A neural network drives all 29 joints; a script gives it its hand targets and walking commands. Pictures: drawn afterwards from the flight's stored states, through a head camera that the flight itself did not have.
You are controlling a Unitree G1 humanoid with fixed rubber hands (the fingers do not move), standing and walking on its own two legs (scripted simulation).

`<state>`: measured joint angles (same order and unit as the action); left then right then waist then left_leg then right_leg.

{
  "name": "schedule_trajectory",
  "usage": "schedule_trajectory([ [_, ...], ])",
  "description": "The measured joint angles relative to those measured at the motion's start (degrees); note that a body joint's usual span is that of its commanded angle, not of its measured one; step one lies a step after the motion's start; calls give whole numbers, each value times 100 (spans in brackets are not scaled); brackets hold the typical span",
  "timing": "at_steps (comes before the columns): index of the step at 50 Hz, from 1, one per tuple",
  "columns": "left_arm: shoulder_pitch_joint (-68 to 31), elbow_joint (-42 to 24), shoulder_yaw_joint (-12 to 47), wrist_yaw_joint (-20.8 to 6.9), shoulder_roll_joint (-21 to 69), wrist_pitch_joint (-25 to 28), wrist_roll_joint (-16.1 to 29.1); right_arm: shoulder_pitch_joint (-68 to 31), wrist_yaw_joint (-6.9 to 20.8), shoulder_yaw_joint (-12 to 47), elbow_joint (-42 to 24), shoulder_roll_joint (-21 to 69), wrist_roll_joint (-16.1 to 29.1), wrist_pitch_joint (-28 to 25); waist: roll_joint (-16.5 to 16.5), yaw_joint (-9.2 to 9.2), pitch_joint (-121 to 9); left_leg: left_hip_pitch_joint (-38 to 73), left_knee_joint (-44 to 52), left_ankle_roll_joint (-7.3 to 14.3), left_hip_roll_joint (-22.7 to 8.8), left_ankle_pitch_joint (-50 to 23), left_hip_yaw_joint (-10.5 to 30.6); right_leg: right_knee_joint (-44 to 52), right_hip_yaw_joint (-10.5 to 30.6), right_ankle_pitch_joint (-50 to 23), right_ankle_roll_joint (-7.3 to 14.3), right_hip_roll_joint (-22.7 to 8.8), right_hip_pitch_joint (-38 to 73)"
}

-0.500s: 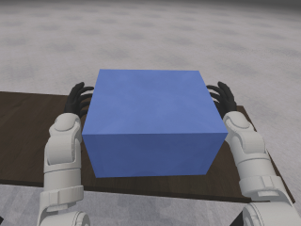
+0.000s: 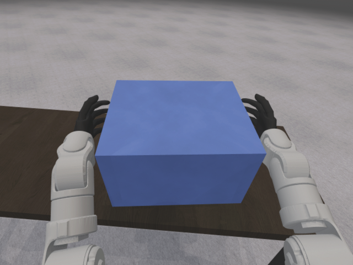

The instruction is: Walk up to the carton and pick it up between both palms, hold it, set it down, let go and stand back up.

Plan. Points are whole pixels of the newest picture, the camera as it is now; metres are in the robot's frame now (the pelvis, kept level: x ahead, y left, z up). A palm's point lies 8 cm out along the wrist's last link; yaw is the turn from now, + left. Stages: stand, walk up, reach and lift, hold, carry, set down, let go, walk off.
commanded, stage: hold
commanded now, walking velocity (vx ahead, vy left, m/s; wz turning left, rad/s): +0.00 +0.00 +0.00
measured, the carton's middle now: (176, 139) +0.39 +0.00 +0.14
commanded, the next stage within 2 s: none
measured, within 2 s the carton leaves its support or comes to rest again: neither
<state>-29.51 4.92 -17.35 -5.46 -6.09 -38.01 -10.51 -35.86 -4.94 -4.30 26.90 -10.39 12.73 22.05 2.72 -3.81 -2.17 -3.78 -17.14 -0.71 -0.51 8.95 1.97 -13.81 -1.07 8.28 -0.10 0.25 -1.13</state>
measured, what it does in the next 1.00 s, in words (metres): stands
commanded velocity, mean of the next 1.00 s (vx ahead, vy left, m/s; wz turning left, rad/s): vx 0.00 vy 0.00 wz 0.00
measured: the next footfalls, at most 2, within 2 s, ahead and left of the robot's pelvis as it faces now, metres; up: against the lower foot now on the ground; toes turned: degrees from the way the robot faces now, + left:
none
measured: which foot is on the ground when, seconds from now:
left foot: down 0.00-1.00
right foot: down 0.00-1.00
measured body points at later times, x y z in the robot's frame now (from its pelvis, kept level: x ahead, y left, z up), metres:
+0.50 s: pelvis +0.00 +0.00 +0.00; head -0.05 +0.02 +0.45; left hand +0.37 +0.20 +0.19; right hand +0.37 -0.19 +0.19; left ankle +0.01 +0.12 -0.75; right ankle +0.00 -0.12 -0.75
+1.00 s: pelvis +0.00 +0.00 +0.00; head -0.05 +0.02 +0.45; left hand +0.37 +0.20 +0.19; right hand +0.37 -0.19 +0.19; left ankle +0.01 +0.12 -0.75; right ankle +0.00 -0.12 -0.75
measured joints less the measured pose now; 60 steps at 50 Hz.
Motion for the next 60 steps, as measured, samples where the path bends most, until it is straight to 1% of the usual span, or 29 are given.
schedule_trajectory([
  [10,45,-70,43,28,8,-17,30,94,-2,-24,-124,7,1,20,-27,4,2,-28,-11,2,4,-2,1,-21,-1,3,-2,-3,-32],
  [27,-147,247,-48,-9,-11,58,14,-77,6,-58,125,25,-99,-9,-47,30,-38,-38,51,5,2,-68,-4,-14,4,-35,3,-2,-70],
  [38,-164,293,-23,-8,-30,89,4,-88,23,-76,193,34,-104,-71,-26,27,-37,-50,43,8,11,-68,0,-20,-1,-33,-1,-11,-79],
  [48,-108,209,9,19,-16,76,5,-54,30,-47,160,7,-62,-87,-23,21,-31,-49,32,10,9,-51,-8,-15,7,-28,-3,-10,-73],
  [52,49,13,24,22,22,17,-23,28,13,65,83,-37,27,-78,-48,7,-69,-34,34,10,3,-40,-14,32,12,-42,-3,-4,-39],
  [56,268,-265,57,37,62,-4,7,206,-31,142,-176,-56,110,-49,-79,-28,-123,-3,11,10,6,-11,0,48,-1,-31,-7,-6,16],
  [60,280,-265,29,25,113,-69,-41,240,-15,104,-137,-28,106,-14,-81,-5,-114,83,53,18,14,-26,-19,33,17,-22,-8,-15,68],
])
